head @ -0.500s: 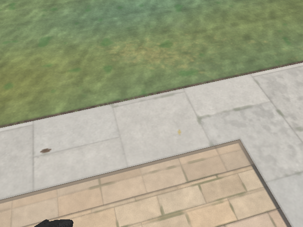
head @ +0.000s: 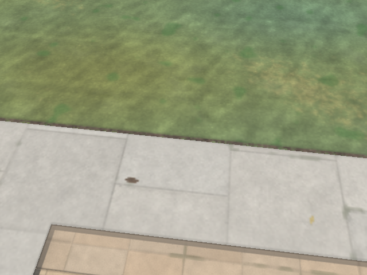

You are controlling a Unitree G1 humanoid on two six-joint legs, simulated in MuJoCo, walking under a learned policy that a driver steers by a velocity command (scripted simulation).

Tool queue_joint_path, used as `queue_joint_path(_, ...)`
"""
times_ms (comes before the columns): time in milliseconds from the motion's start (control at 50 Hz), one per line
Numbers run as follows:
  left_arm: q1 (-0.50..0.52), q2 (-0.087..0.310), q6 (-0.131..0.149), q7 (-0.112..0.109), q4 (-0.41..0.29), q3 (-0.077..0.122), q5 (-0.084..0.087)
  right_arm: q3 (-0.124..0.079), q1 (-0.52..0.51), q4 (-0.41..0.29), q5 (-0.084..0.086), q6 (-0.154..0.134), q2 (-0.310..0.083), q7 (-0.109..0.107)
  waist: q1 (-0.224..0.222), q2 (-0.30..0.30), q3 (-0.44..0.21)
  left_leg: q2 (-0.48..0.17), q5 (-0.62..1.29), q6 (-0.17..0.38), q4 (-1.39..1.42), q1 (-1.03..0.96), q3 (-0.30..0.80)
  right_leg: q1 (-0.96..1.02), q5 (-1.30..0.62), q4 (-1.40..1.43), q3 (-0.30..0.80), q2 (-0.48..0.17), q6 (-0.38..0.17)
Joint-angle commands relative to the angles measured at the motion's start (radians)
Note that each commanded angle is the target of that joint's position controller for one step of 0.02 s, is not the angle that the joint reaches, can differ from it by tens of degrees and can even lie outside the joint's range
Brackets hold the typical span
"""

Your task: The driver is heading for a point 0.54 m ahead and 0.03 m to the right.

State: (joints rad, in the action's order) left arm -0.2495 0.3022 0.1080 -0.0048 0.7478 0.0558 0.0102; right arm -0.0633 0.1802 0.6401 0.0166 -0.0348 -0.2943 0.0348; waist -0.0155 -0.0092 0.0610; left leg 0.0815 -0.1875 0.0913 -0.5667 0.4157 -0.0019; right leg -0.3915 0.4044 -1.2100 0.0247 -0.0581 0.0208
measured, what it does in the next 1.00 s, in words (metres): walks ahead: right foot, then left foot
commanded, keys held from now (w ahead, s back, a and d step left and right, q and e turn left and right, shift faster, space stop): w+q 0.24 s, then w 0.28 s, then no key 0.48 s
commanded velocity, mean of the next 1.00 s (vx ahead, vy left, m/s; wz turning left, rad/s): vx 0.36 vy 0.00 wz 0.28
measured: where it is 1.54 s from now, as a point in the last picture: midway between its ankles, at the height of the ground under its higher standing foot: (183, 253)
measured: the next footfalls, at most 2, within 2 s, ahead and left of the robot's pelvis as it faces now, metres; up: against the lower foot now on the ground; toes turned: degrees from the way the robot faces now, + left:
right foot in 0.36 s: +0.39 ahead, -0.11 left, +0.00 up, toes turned +14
left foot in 0.80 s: +0.54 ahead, +0.16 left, +0.00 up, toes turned +12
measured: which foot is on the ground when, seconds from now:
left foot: down 0.00-0.38, up 0.40-0.78, down 0.80-1.00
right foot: up 0.00-0.34, down 0.36-0.82, up 0.84-1.00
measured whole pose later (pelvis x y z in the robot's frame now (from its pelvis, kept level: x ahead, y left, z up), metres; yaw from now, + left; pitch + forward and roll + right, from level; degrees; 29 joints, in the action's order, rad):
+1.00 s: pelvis +0.45 +0.04 +0.01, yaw +14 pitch +1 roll +0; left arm -0.21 0.29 -0.01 -0.03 0.84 0.03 0.00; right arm -0.02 0.11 0.72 -0.03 -0.01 -0.21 0.01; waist -0.01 -0.03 0.03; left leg 0.04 -0.12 0.04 -0.47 0.38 0.00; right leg -0.37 0.49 -0.82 0.04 -0.05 0.08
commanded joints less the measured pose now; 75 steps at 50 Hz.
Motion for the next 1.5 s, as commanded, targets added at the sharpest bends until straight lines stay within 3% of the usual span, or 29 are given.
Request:
queue_joint_path(20,0.027,0.139,0.02,-0.006,-0.105,0.034,-0.023,-0.036,0.03,-0.069,-0.016,-0.02,-0.125,-0.013,0.008,0.06,-0.144,-0.267,0.169,0.211,0.306,-0.315,0.426,-0.269,-0.088,0.055,0.068,-0.063,0.001)
queue_joint_path(80,0.051,0.095,-0.004,-0.006,-0.109,0.021,-0.031,-0.039,0.047,-0.045,-0.008,-0.027,-0.136,-0.028,-0.003,0.044,-0.104,-0.235,0.275,0.214,0.332,-0.199,0.341,-0.245,-0.151,0.186,0.038,-0.049,0.036)
queue_joint_path(180,0.246,0.043,0.001,0.009,-0.15,-0.004,-0.023,-0.046,0.119,-0.002,0.005,-0.016,-0.157,-0.048,0.067,0.076,-0.064,-0.157,0.175,0.14,0.312,-0.13,0.268,-0.154,-0.468,0.552,0.024,0.026,0.05)
queue_joint_path(280,0.306,0.086,0.017,0.032,-0.167,0.011,-0.006,-0.044,0.192,0.036,0.01,-0.006,-0.146,-0.053,0.087,0.104,-0.063,-0.215,0.083,0.117,0.219,-0.253,0.383,-0.099,-0.444,0.697,0.054,0.051,0.015)
queue_joint_path(340,0.182,0.11,0.026,0.029,-0.137,0.031,-0.012,-0.038,0.183,0.042,0.002,0.0,-0.123,-0.05,0.02,0.134,-0.096,-0.195,0.243,0.08,0.096,-0.291,0.39,0.077,-0.358,0.765,0.011,0.066,-0.049)
queue_joint_path(360,0.065,0.144,0.031,0.024,-0.122,0.045,-0.026,-0.022,0.176,0.031,-0.005,-0.003,-0.084,-0.046,-0.036,0.104,-0.198,-0.148,0.269,0.047,-0.083,-0.24,0.34,0.278,-0.368,0.74,0.075,-0.015,-0.105)
queue_joint_path(380,-0.072,0.225,0.029,0.018,-0.103,0.066,-0.043,-0.004,0.268,0.019,0.0,-0.011,-0.035,-0.046,-0.046,-0.085,-0.355,-0.031,0.046,-0.026,-0.411,0.038,0.226,0.644,-0.309,0.733,0.38,-0.217,-0.242)
queue_joint_path(400,-0.155,0.216,0.015,0.03,-0.053,0.073,-0.015,0.001,0.33,0.025,0.017,-0.019,-0.048,-0.049,-0.047,-0.313,-0.404,0.018,-0.381,-0.067,-0.653,0.27,0.168,0.756,-0.027,0.869,0.744,-0.347,-0.34)
queue_joint_path(420,-0.12,0.14,0.011,0.03,-0.065,0.051,0.006,-0.018,0.248,0.023,0.023,-0.023,-0.132,-0.048,-0.07,-0.175,-0.262,-0.034,-0.339,-0.069,-0.734,0.37,0.206,0.66,0.142,0.919,0.725,-0.322,-0.306)
queue_joint_path(460,-0.024,0.092,-0.004,0.025,-0.071,0.03,-0.012,-0.018,0.081,-0.017,0.002,-0.025,-0.131,-0.045,-0.05,-0.049,-0.08,-0.103,-0.202,-0.068,-0.692,0.369,0.141,0.416,-0.004,0.953,0.482,-0.239,-0.256)
queue_joint_path(480,0.003,0.068,-0.004,0.025,-0.07,0.02,-0.02,-0.02,0.061,-0.02,-0.012,-0.026,-0.114,-0.043,-0.025,-0.04,-0.049,-0.139,-0.155,-0.065,-0.627,0.332,0.13,0.34,-0.097,0.979,0.404,-0.196,-0.24)
queue_joint_path(500,0.015,0.066,-0.003,0.024,-0.067,0.017,-0.025,-0.017,0.083,-0.018,-0.007,-0.026,-0.095,-0.038,0.001,-0.083,-0.048,-0.157,-0.131,-0.069,-0.587,0.282,0.12,0.289,-0.162,0.997,0.363,-0.177,-0.239)
queue_joint_path(560,0.017,0.081,0.003,0.023,-0.043,0.018,-0.015,-0.004,0.072,-0.013,-0.014,-0.022,-0.05,-0.038,0.018,-0.085,-0.045,-0.161,-0.114,-0.099,-0.447,0.231,0.069,0.231,-0.527,1.013,0.227,-0.15,-0.254)
queue_joint_path(620,0.016,0.123,-0.01,0.014,-0.016,0.028,-0.009,0.017,0.013,-0.019,-0.025,-0.029,-0.008,-0.035,0.006,-0.071,-0.08,-0.143,0.04,-0.118,-0.228,0.124,0.028,0.205,-0.827,0.979,0.084,-0.115,-0.23)
queue_joint_path(720,-0.053,0.138,-0.038,0.005,0.039,0.026,0.007,0.009,-0.095,-0.037,-0.017,-0.03,-0.037,-0.018,-0.031,-0.087,-0.111,-0.096,0.214,-0.095,-0.011,0.019,0.035,0.274,-0.768,0.914,0.064,-0.121,-0.189)
queue_joint_path(780,-0.027,0.133,-0.047,0.001,0.047,0.022,0.013,-0.011,-0.022,-0.012,-0.032,-0.033,-0.072,-0.018,0.028,-0.069,-0.14,-0.071,0.276,-0.046,0.125,-0.147,0.023,0.274,-0.707,0.781,0.072,-0.099,-0.142)
queue_joint_path(800,-0.056,0.107,-0.042,0.001,0.051,0.013,0.0,-0.024,0.024,-0.004,-0.039,-0.034,-0.121,-0.027,0.038,-0.021,-0.177,-0.129,0.519,-0.012,0.145,-0.274,0.066,0.23,-0.643,0.679,0.044,-0.047,-0.099)
queue_joint_path(820,-0.131,0.051,-0.029,0.006,0.041,-0.009,-0.03,-0.03,0.075,-0.013,-0.062,-0.03,-0.178,-0.037,0.018,0.122,-0.297,-0.323,0.907,0.093,0.05,-0.54,0.251,0.047,-0.322,0.478,0.004,0.025,-0.039)
queue_joint_path(840,-0.21,0.012,-0.036,0.007,0.066,-0.031,-0.022,-0.011,0.098,-0.002,-0.058,-0.014,-0.108,-0.038,0.026,0.258,-0.417,-0.467,0.949,0.234,0.067,-0.631,0.416,-0.05,0.21,0.277,0.021,0.06,0.013)
queue_joint_path(860,-0.169,0.084,-0.054,0.009,0.07,-0.013,-0.007,0.005,0.097,0.009,-0.034,-0.002,-0.054,-0.03,0.043,0.194,-0.387,-0.431,0.75,0.223,0.106,-0.566,0.432,-0.083,0.304,0.21,0.063,0.036,0.031)
queue_joint_path(880,-0.112,0.102,-0.072,0.004,0.059,-0.004,-0.001,0.009,0.05,0.014,-0.024,0.002,-0.051,-0.025,0.035,0.144,-0.294,-0.392,0.59,0.185,0.139,-0.484,0.391,-0.127,0.282,0.181,0.057,0.017,0.042)
queue_joint_path(920,-0.061,0.094,-0.111,-0.016,0.055,0.002,-0.01,0.008,-0.059,0.009,-0.028,0.007,-0.067,-0.023,0.002,0.103,-0.192,-0.345,0.346,0.139,0.219,-0.282,0.331,-0.088,0.186,0.248,0.05,-0.015,0.06)
queue_joint_path(960,-0.083,0.063,-0.131,-0.029,0.07,-0.003,-0.013,0.002,-0.128,0.011,-0.045,0.014,-0.077,-0.027,-0.033,0.154,-0.16,-0.286,0.23,0.116,0.269,-0.118,0.253,0.05,0.093,0.355,0.02,-0.005,0.07)
queue_joint_path(1040,-0.084,0.031,-0.13,-0.029,0.099,-0.009,-0.023,0.009,-0.139,0.044,-0.037,0.018,-0.053,-0.038,-0.038,0.142,-0.172,-0.241,0.011,0.093,0.268,-0.053,0.184,0.219,-0.159,0.593,-0.016,0.016,0.042)
queue_joint_path(1100,-0.029,0.069,-0.127,-0.027,0.073,-0.009,-0.048,0.022,-0.077,0.094,-0.037,0.019,-0.019,-0.038,-0.018,0.075,-0.092,-0.17,-0.309,-0.021,0.248,0.013,0.159,0.267,-0.238,0.765,0.049,-0.042,-0.016)
queue_joint_path(1120,0.001,0.136,-0.128,-0.031,0.081,0.01,-0.032,0.014,-0.047,0.094,-0.035,0.02,-0.031,-0.038,0.029,-0.045,-0.04,-0.116,-0.28,-0.053,0.235,-0.019,0.105,0.152,-0.075,0.762,0.044,-0.041,-0.048)
queue_joint_path(1180,0.037,0.059,-0.103,-0.028,0.093,-0.007,-0.035,0.01,-0.068,0.116,-0.033,0.023,-0.032,-0.053,0.021,-0.083,-0.029,-0.101,-0.114,-0.062,0.141,-0.167,0.071,0.029,-0.003,0.826,0.048,-0.023,-0.03)
queue_joint_path(1260,0.015,0.053,-0.08,-0.025,0.119,-0.012,-0.022,0.008,-0.039,0.159,-0.031,0.024,-0.027,-0.054,0.013,-0.047,-0.068,-0.099,0.063,-0.052,0.106,-0.205,0.061,0.092,-0.155,0.791,0.035,-0.014,-0.017)
queue_joint_path(1500,0.0,0.04,-0.09,-0.026,0.191,-0.02,-0.015,0.001,-0.029,0.28,-0.018,0.042,-0.04,-0.068,0.008,0.012,-0.075,-0.106,0.218,-0.062,0.09,-0.264,0.058,0.151,-0.309,0.78,0.006,0.012,-0.026)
